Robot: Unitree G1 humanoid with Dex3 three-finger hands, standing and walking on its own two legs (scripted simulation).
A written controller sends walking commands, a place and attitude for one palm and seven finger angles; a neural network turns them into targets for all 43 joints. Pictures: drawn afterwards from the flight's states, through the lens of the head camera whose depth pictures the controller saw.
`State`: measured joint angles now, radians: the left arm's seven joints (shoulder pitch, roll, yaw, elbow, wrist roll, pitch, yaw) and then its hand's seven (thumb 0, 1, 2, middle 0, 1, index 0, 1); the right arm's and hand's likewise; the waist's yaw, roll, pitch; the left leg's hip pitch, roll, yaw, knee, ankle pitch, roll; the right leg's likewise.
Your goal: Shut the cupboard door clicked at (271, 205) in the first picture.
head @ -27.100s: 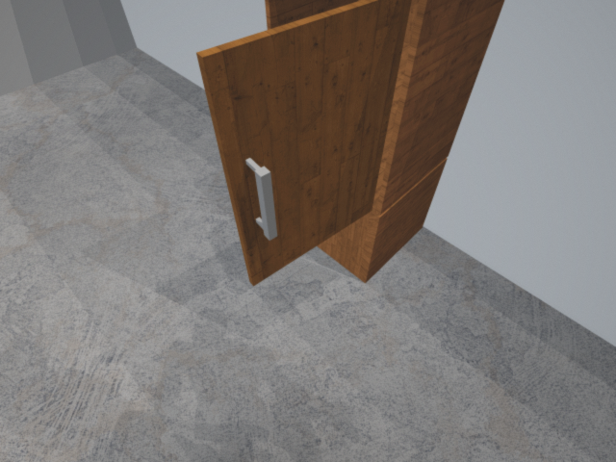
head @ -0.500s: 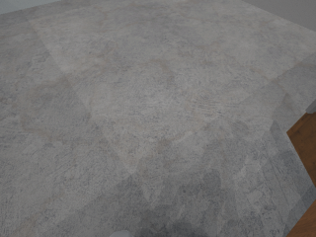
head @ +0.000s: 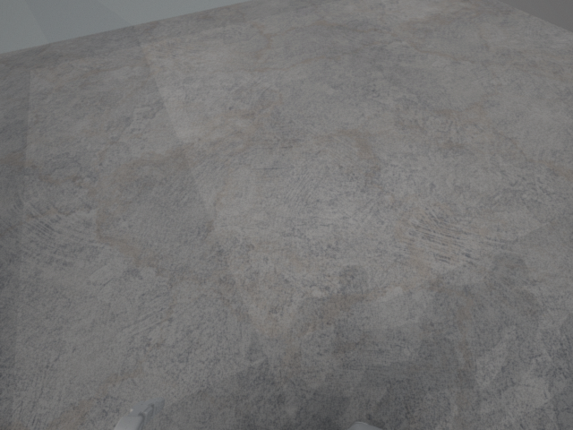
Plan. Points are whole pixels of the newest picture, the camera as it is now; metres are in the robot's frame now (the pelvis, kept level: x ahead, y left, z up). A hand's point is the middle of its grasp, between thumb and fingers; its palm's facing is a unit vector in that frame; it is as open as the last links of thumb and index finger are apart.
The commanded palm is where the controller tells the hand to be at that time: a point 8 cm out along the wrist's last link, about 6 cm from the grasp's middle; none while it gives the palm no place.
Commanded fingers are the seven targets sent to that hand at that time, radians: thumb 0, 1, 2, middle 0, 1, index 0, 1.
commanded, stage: walk to a spot facing it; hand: left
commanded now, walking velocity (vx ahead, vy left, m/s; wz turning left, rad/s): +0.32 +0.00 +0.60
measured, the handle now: out of the picture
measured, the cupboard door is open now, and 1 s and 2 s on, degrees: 56 56 56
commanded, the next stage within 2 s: turn to face it in 0.40 s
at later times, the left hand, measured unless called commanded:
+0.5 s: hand out of the picture +0.09 +0.24 -0.18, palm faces +0.37 -0.91 -0.20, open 7.4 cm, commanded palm none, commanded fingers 0.00 0.90 0.90 -0.20 -0.30 -0.20 -0.30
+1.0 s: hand (164, 315) +0.33 +0.26 -0.15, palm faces +0.19 -0.96 -0.20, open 7.3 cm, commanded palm none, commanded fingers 0.00 0.90 0.90 -0.20 -0.30 -0.20 -0.30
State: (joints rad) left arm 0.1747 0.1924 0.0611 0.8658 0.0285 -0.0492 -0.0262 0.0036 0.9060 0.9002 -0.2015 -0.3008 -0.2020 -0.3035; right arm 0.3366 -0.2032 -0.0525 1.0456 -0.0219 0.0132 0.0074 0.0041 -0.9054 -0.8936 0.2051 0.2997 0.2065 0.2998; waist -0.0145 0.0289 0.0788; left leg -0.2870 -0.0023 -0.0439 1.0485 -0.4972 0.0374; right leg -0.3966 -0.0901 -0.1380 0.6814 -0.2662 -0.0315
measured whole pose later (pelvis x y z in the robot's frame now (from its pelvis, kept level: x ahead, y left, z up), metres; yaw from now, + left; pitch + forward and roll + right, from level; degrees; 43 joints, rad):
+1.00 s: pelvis +0.30 +0.08 +0.01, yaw +8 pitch +1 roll -1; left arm 0.22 0.15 0.06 0.95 0.02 0.02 0.01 0.00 0.92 0.90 -0.20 -0.30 -0.20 -0.30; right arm 0.20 -0.20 -0.04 0.99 -0.01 0.04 -0.04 0.00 -0.91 -0.89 0.20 0.30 0.20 0.30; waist 0.01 0.03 0.09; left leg -0.42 0.03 0.05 1.04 -0.51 -0.04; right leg -0.29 0.03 -0.01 0.54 -0.27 -0.04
